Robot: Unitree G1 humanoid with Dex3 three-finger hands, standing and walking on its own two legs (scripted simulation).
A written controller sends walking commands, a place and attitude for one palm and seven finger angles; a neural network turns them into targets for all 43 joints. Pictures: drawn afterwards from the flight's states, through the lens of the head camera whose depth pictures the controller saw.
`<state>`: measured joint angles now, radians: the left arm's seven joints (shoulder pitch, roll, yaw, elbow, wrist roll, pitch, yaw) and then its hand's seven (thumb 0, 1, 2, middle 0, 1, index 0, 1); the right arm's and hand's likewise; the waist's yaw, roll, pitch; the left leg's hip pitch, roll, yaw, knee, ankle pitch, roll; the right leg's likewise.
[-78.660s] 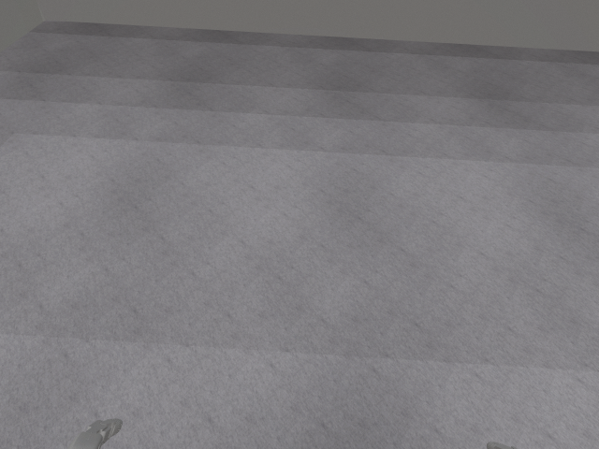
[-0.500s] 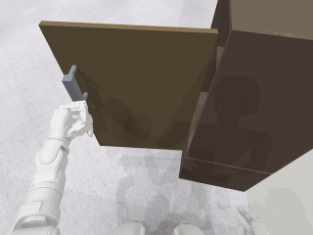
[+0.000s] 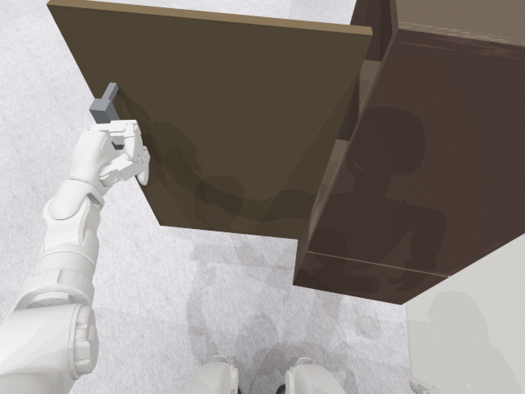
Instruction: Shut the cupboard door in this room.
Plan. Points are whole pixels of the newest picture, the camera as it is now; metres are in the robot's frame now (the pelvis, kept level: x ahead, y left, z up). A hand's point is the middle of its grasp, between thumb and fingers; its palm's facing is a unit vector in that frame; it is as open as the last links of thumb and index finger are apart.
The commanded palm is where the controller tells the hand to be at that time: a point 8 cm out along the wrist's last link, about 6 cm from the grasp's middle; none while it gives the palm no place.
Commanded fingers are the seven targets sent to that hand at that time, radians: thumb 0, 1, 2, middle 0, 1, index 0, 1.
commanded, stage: push the door shut along its arc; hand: left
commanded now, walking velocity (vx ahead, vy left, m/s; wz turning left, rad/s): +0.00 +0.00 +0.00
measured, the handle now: (119, 125) +0.51 +0.24 +0.08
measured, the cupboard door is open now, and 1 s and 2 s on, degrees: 95 82 67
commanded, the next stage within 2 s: pull the fist back off the door in 1.28 s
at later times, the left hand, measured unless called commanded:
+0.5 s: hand (182, 127) +0.51 +0.14 +0.08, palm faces -0.29 -0.96 -0.02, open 3.0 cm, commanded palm +0.50 +0.19 +0.08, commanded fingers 0.00 0.90 0.90 -1.30 -1.50 -1.30 -1.50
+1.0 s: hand (191, 115) +0.53 +0.13 +0.08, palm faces -0.37 -0.93 -0.02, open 3.2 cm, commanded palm +0.56 +0.15 +0.08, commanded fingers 0.00 0.90 0.90 -1.30 -1.50 -1.30 -1.50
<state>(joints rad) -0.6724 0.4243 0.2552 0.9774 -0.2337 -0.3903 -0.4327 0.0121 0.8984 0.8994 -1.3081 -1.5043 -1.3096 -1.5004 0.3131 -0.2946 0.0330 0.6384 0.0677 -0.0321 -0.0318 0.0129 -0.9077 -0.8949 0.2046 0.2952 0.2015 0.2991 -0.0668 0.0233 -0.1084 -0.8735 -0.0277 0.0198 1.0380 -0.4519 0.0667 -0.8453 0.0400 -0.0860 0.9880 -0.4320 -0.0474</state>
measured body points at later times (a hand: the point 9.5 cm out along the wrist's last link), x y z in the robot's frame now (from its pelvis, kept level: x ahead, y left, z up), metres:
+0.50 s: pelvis +0.00 +0.01 -0.01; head +0.13 +0.02 +0.42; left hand +0.52 +0.19 +0.08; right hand +0.01 -0.26 -0.12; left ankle +0.03 +0.08 -0.67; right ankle +0.03 -0.09 -0.67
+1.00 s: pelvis +0.00 +0.00 -0.02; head +0.15 +0.02 +0.40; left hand +0.55 +0.18 +0.08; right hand +0.02 -0.29 -0.13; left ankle +0.03 +0.08 -0.67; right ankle +0.03 -0.09 -0.67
